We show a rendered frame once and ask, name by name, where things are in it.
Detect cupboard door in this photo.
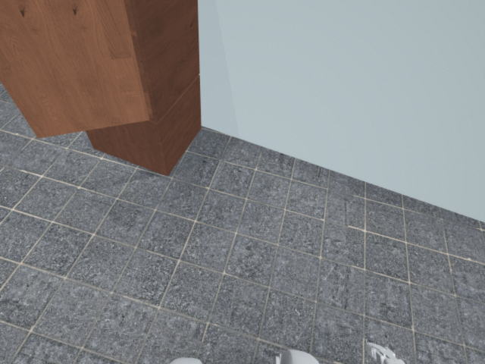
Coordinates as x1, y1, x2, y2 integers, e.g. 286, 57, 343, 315
0, 0, 149, 139

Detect right robot hand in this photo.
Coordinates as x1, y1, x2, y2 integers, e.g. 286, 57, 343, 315
365, 343, 405, 364

